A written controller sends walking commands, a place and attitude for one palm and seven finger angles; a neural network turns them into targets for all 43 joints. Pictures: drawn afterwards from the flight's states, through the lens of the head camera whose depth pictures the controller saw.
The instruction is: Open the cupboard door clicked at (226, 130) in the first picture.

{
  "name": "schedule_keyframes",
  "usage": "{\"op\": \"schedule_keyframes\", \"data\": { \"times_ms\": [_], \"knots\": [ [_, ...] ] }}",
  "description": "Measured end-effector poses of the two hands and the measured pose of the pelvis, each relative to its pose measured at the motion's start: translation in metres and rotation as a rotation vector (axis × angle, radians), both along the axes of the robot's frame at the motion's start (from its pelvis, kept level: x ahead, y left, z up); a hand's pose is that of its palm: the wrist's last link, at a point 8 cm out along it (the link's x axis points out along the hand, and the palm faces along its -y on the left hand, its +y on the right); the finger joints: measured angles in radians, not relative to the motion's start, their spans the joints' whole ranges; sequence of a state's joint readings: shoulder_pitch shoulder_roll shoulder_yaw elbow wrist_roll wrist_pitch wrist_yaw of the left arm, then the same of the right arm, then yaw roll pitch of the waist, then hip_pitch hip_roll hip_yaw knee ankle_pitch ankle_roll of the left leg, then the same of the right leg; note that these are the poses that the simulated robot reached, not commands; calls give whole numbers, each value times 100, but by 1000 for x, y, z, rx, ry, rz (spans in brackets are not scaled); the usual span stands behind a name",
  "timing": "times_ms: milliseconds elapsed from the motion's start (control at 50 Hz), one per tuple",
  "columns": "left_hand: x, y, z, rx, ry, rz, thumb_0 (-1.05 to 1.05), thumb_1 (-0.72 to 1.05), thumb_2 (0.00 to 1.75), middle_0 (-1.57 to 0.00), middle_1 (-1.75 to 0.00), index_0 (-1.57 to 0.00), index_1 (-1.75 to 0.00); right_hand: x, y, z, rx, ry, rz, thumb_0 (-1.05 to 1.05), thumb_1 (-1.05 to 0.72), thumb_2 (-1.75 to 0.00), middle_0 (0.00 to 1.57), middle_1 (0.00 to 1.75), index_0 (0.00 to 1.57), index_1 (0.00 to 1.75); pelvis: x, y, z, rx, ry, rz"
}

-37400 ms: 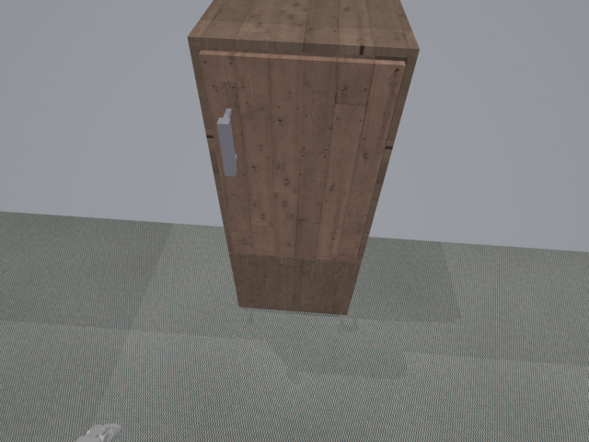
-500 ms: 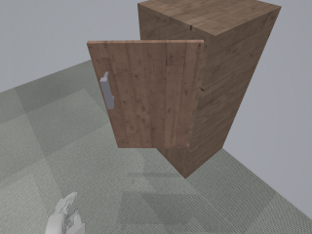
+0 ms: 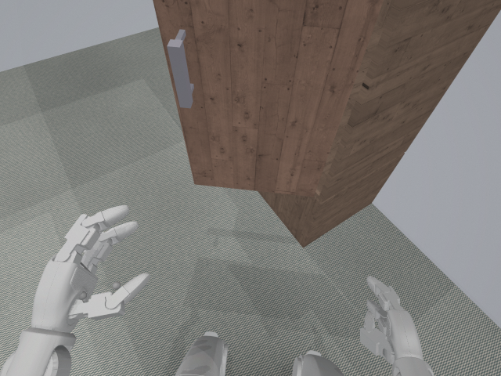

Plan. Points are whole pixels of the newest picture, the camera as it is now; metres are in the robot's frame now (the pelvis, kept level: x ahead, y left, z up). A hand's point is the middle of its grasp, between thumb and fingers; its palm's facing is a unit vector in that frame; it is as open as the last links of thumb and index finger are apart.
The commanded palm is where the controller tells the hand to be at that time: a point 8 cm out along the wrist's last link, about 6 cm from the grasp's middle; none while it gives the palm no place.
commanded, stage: raise the hand with hooked fingers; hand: left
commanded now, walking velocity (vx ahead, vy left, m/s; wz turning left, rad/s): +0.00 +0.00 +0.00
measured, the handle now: (183, 70) +0.61 +0.21 +0.12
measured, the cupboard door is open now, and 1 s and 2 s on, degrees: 50 50 50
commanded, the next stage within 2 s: move the hooked fingers beside the handle in 1.44 s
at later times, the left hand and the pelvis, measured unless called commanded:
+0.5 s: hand (86, 244) +0.26 +0.26 +0.09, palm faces -0.03 -1.00 -0.06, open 13.0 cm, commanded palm +0.24 +0.32 +0.10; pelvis +0.01 +0.03 +0.03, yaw -2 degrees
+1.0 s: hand (55, 182) +0.32 +0.30 +0.14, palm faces +0.03 -1.00 -0.04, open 14.0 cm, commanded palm +0.28 +0.34 +0.13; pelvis +0.02 +0.03 +0.05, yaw -1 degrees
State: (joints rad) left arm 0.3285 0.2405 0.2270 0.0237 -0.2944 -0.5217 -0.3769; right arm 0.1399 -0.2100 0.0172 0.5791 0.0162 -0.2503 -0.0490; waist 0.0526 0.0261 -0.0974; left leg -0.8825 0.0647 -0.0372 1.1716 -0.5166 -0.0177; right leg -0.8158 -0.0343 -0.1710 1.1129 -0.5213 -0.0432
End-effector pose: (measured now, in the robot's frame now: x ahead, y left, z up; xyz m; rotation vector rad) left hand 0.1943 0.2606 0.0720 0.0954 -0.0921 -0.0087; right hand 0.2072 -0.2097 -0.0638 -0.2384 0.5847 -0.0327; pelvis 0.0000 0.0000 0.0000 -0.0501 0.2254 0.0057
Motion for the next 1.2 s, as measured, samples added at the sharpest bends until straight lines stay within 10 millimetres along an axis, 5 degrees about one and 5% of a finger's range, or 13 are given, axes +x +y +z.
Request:
{"op": "schedule_keyframes", "data": {
  "times_ms": [100, 260, 420, 580, 700, 940, 1200],
  "knots": [
    [32, 3, -11, -54, 209, -94, 1, 21, 61, -25, -74, -25, -74, -42, 7, -7, 55, 105, -104, 2, -90, -90, 21, 30, 20, 30, 0, 8, 12, 10, -6, -24],
    [19, 40, 19, -29, 119, 110, 1, 3, 53, -26, -86, -27, -86, -81, -12, 8, -21, 171, -174, 2, -90, -90, 21, 30, 20, 30, 7, 20, 26, 16, -21, -33],
    [33, 44, 3, -33, 156, -14, 0, -16, 45, -27, -98, -28, -98, -70, -23, 24, -102, 125, -157, 2, -90, -90, 21, 29, 20, 30, 3, 29, 26, 5, -33, -23],
    [51, 66, 41, -34, 45, 46, 0, -35, 37, -29, -110, -29, -110, -46, -2, 47, -67, 26, -123, 2, -90, -90, 21, 29, 20, 30, 9, 33, 37, 2, -66, -24],
    [61, 80, 37, -43, 144, 56, -1, -45, 33, -30, -116, -30, -116, -37, 11, 45, -36, 37, -85, 2, -90, -90, 21, 29, 20, 30, 11, 35, 42, 2, -72, -19],
    [93, 94, 66, -44, 63, 53, -1, -50, 31, -30, -120, -30, -120, -52, 1, 42, -60, 121, -110, 2, -90, -90, 21, 30, 20, 30, 16, 31, 49, 6, -88, -23],
    [101, 80, 54, -76, 121, 29, -1, -50, 30, -30, -120, -30, -120, -68, -24, 45, -80, 157, -159, 2, -90, -90, 21, 29, 20, 30, 17, 25, 53, 19, -84, -40]
  ]
}}
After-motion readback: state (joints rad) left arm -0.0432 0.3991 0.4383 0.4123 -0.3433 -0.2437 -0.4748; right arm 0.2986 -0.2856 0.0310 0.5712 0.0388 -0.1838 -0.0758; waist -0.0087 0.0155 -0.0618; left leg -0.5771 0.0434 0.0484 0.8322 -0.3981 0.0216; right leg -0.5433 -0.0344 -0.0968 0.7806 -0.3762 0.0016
